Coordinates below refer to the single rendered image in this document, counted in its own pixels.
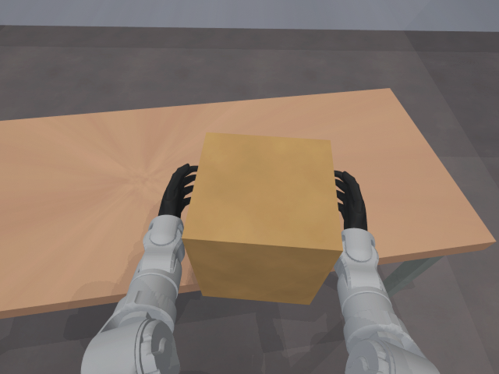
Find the table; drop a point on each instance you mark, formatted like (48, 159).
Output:
(78, 192)

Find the robot left upper arm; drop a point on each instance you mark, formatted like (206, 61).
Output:
(143, 347)

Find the robot right upper arm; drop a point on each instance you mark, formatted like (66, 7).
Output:
(376, 356)

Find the robot left hand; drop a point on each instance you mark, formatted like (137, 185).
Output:
(173, 201)

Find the carton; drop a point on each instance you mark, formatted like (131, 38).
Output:
(263, 221)

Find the robot right hand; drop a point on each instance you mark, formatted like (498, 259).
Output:
(353, 211)

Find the robot left forearm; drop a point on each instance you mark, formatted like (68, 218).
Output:
(155, 284)

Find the robot right forearm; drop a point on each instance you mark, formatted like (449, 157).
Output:
(365, 304)

